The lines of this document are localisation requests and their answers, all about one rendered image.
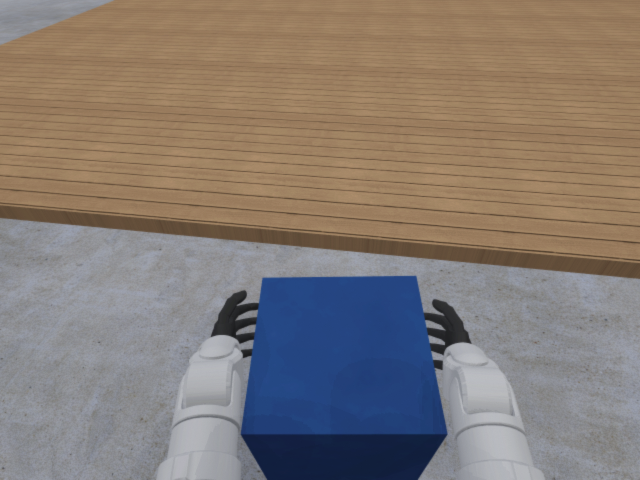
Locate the robot right hand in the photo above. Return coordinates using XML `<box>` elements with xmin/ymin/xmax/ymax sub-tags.
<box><xmin>424</xmin><ymin>299</ymin><xmax>472</xmax><ymax>370</ymax></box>

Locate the robot left hand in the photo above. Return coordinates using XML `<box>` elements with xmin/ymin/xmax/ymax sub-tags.
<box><xmin>210</xmin><ymin>290</ymin><xmax>259</xmax><ymax>358</ymax></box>

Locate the carton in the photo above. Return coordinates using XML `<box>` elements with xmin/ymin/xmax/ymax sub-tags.
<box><xmin>241</xmin><ymin>276</ymin><xmax>447</xmax><ymax>480</ymax></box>

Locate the right robot forearm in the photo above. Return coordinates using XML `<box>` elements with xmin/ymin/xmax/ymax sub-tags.
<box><xmin>443</xmin><ymin>343</ymin><xmax>545</xmax><ymax>480</ymax></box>

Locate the left robot forearm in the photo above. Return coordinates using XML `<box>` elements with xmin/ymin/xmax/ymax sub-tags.
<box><xmin>156</xmin><ymin>335</ymin><xmax>244</xmax><ymax>480</ymax></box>

